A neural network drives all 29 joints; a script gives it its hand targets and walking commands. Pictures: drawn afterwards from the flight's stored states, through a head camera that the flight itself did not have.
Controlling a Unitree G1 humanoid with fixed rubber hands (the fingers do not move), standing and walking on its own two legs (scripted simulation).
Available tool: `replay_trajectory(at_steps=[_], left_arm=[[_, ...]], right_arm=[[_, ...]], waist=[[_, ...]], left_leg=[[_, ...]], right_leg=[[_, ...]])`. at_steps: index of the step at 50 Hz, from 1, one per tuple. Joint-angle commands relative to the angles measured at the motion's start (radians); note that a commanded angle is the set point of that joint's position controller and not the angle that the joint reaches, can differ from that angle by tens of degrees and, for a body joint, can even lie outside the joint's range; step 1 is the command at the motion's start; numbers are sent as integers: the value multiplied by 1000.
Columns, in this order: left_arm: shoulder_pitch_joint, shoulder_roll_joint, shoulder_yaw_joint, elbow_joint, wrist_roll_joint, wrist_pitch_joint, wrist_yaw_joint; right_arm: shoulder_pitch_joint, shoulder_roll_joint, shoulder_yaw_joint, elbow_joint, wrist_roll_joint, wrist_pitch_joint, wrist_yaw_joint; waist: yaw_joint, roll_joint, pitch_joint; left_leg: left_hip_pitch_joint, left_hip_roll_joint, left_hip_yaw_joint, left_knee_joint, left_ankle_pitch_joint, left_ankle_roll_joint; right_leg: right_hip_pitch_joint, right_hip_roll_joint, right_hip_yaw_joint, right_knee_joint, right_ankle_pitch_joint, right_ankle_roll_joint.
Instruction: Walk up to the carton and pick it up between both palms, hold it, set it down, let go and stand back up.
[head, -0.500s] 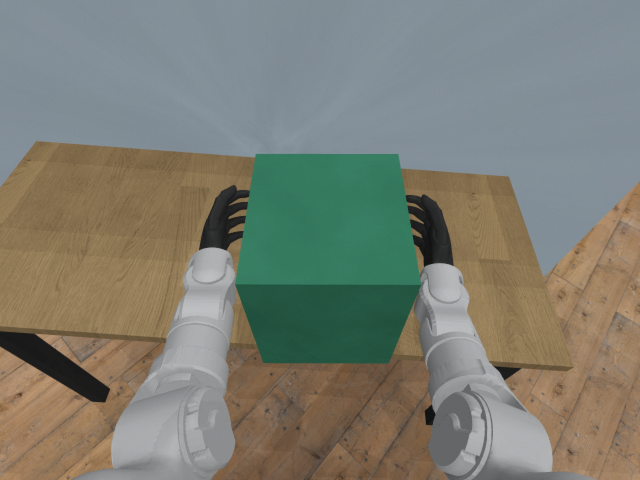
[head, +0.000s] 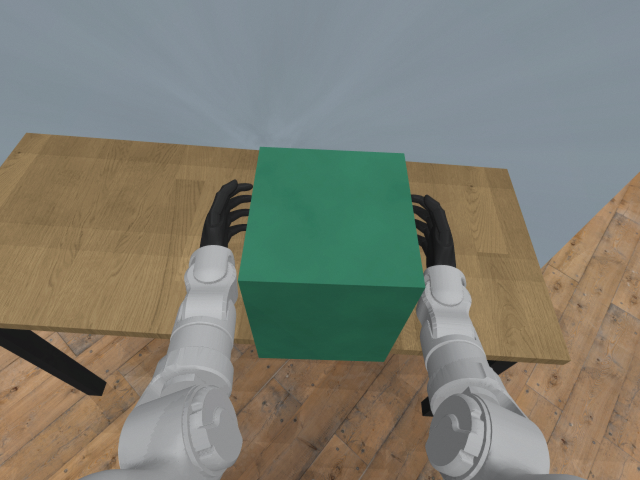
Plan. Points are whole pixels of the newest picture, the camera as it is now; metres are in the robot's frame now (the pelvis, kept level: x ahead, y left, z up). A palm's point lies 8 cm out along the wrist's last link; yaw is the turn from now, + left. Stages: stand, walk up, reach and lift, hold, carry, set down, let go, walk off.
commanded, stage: set down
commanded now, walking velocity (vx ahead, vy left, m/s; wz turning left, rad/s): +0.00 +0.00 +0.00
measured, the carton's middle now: (326, 262) +0.40 +0.01 -0.02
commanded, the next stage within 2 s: none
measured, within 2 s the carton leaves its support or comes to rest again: neither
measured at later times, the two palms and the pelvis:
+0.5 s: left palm (219, 240) +0.39 +0.15 +0.04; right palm (438, 258) +0.38 -0.14 +0.04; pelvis +0.00 +0.00 +0.00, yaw +0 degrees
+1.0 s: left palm (211, 239) +0.40 +0.17 +0.02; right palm (431, 249) +0.41 -0.14 +0.02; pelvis +0.00 +0.01 -0.02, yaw -3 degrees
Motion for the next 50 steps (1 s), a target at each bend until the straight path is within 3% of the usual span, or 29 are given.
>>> replay_trajectory(at_steps=[1, 12, 26, 32, 35, 38, 40, 44, 50], left_arm=[[-414, -409, -231, -5, 36, -40, -76], [-366, -409, -213, -8, 57, -43, -74], [-330, -371, -182, -15, 77, -40, -71], [-312, -223, -129, -22, 73, -47, -34], [-309, -4, -110, -36, 21, -67, 32], [-385, 115, -198, 15, -140, -101, 107], [-434, 166, -239, 79, -228, -138, 130], [-499, 264, -298, 217, -342, -220, 145], [-517, 349, -383, 396, -475, -278, 120]], right_arm=[[-483, 493, 280, 3, -59, -46, 111], [-450, 484, 275, 0, -68, -49, 117], [-403, 451, 243, 7, -72, -28, 121], [-368, 293, 203, 18, -48, -18, 97], [-353, 58, 199, 28, 38, -12, 47], [-423, -69, 326, 86, 246, -5, -16], [-469, -114, 393, 119, 348, -5, -44], [-551, -227, 485, 186, 484, -34, -74], [-600, -384, 584, 328, 639, -82, -78]], waist=[[15, 5, -457], [28, 2, -431], [21, 5, -392], [28, 6, -383], [42, 21, -420], [52, 55, -519], [56, 61, -613], [52, 65, -791], [26, 43, -815]], left_leg=[[114, -1, 41, 0, 236, 9], [111, -2, 42, 8, 232, 13], [127, -1, 36, 16, 231, 19], [139, 2, 40, 29, 244, 16], [124, 6, 43, 50, 265, 8], [58, 7, 32, 113, 276, -4], [1, 5, 23, 158, 271, -11], [-10, 6, -5, 251, 352, -40], [35, 13, -44, 341, 459, -76]], right_leg=[[192, -8, -19, 25, 319, 46], [154, -5, -21, 23, 279, 42], [107, -2, -20, 17, 232, 40], [74, 2, -12, 15, 198, 37], [49, 7, 4, 24, 199, 34], [-10, 21, 34, 62, 215, 17], [-25, 21, 52, 98, 239, 12], [-85, 31, 51, 170, 317, 10], [-259, 51, 21, 211, 330, 13]])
